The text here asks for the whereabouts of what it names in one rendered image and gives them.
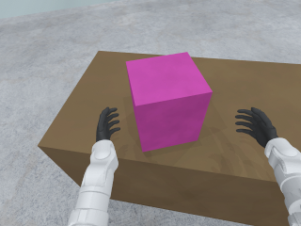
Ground right robot forearm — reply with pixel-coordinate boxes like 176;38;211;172
264;137;301;215

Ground pedestal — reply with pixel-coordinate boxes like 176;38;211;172
38;51;301;226

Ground carton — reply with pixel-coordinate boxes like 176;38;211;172
126;52;213;153

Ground left robot hand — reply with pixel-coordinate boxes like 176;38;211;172
96;107;120;142

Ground left robot forearm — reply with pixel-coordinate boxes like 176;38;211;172
67;139;119;226

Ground right robot hand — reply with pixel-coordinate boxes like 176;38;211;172
235;107;278;148

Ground robot right upper arm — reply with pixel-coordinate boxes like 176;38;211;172
288;212;301;226

